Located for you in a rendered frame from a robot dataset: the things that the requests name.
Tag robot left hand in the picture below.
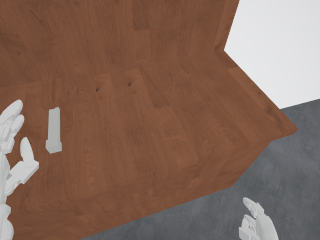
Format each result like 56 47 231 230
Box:
0 99 39 204

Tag robot left forearm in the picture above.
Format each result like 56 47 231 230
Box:
0 204 14 240

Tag tap lever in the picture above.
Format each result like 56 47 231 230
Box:
45 107 62 154

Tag robot right hand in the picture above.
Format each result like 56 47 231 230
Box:
239 197 279 240

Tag counter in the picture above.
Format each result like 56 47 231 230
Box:
0 0 298 240

